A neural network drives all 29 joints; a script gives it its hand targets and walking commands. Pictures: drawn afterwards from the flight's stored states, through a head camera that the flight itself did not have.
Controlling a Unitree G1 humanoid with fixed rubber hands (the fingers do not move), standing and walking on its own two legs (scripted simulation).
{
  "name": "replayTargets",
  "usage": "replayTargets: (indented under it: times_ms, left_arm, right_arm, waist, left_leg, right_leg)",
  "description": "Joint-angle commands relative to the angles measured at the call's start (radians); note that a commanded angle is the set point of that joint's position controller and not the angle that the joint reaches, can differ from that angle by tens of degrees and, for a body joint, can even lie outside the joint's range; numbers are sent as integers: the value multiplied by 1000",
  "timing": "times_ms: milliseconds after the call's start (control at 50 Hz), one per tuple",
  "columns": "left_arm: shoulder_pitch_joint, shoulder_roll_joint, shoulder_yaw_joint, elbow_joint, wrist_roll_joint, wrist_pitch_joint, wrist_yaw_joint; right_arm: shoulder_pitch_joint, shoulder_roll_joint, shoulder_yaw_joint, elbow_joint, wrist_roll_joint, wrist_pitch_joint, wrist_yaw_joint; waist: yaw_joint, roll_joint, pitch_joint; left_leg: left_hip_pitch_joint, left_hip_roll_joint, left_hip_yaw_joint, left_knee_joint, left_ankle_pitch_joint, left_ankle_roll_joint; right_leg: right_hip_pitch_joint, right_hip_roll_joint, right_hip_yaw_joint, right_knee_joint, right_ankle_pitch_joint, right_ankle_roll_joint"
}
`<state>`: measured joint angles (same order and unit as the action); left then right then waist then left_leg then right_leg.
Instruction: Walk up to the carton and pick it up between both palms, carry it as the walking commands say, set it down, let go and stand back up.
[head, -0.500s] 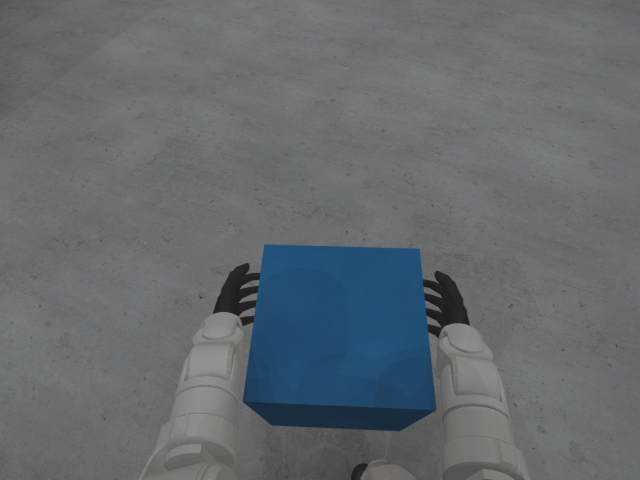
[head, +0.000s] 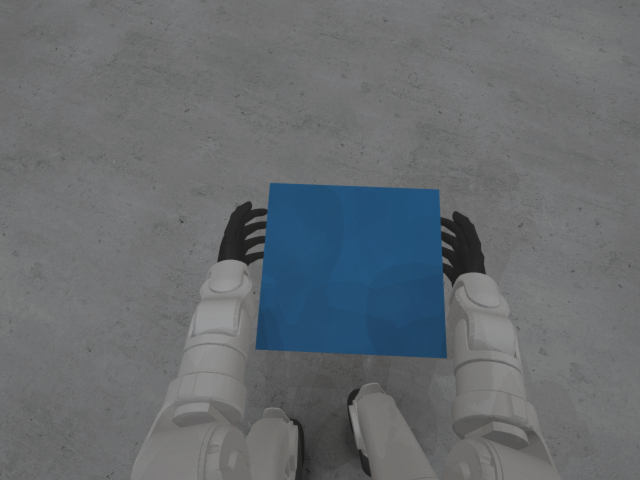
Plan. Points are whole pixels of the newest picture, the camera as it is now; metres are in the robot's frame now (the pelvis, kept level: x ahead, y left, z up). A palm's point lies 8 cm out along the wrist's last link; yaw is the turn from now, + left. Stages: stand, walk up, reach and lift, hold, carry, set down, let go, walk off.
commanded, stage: set down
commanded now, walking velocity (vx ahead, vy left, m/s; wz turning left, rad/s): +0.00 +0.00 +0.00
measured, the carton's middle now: (346, 283) +0.37 -0.07 -0.14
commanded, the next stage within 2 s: none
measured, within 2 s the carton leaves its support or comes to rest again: neither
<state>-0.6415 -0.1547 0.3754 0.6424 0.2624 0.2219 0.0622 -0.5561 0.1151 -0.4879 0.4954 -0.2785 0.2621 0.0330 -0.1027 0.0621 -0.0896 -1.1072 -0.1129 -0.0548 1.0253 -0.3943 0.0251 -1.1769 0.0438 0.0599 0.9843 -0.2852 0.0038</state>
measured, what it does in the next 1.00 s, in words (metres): lowers itself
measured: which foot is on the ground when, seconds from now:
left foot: down 0.00-1.00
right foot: down 0.00-1.00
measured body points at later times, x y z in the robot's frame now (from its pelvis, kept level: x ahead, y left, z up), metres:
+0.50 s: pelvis -0.02 -0.01 -0.08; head +0.21 -0.04 +0.31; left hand +0.45 +0.08 -0.15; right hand +0.39 -0.22 -0.16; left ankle +0.04 +0.10 -0.66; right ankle +0.08 -0.11 -0.66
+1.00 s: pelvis -0.03 +0.00 -0.15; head +0.23 -0.03 +0.22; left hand +0.47 +0.06 -0.24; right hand +0.41 -0.23 -0.24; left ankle +0.04 +0.10 -0.66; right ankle +0.08 -0.12 -0.66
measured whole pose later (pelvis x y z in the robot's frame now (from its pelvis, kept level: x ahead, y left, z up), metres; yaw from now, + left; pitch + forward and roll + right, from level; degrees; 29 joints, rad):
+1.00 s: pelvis -0.03 +0.00 -0.15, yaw +2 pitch +42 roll +1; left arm -1.03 -0.02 0.38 0.82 0.19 0.25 0.11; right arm -0.90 0.01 -0.54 0.64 -0.21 0.28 -0.02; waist -0.12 0.07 -0.14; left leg -1.81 -0.17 -0.03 1.62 -0.55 0.00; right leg -1.88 0.08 0.07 1.57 -0.43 0.03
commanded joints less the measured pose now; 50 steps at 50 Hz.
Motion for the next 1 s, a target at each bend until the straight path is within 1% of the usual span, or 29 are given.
replayTargets:
  times_ms: [0,160,300,500,660,800,980]
  left_arm:
    - [-498,-916,-488,73,-77,-20,-218]
    - [-571,-885,-441,112,-83,-28,-235]
    - [-634,-877,-451,118,-107,-30,-230]
    - [-724,-880,-466,133,-137,-13,-196]
    - [-803,-875,-451,158,-152,3,-164]
    - [-872,-855,-433,177,-159,6,-138]
    - [-944,-818,-418,185,-168,0,-117]
  right_arm:
    - [-520,886,565,74,98,1,194]
    - [-584,903,555,93,106,4,163]
    - [-638,898,556,97,125,1,142]
    - [-750,850,540,108,150,7,142]
    - [-839,811,503,137,161,18,152]
    - [-907,770,468,157,165,19,160]
    - [-971,744,445,177,173,18,160]
  waist:
    - [-28,-42,-709]
    - [-18,-56,-784]
    - [-25,-45,-866]
    - [-43,-20,-933]
    - [-58,-7,-959]
    - [-73,9,-975]
    - [-78,14,-1000]
  left_leg:
    - [90,-36,-32,-93,120,-7]
    - [-96,-54,-2,18,88,-8]
    - [-196,-65,14,110,79,-15]
    - [-267,-76,21,215,46,-29]
    - [-290,-84,23,288,26,-35]
    - [-304,-91,25,350,28,-39]
    - [-358,-98,40,433,39,-42]
  right_leg:
    - [527,55,-5,-4,250,8]
    - [490,56,12,70,248,24]
    - [431,63,9,148,247,32]
    - [264,77,-30,278,197,35]
    - [129,83,-60,368,157,35]
    - [29,86,-82,433,147,33]
    - [-42,91,-96,511,158,39]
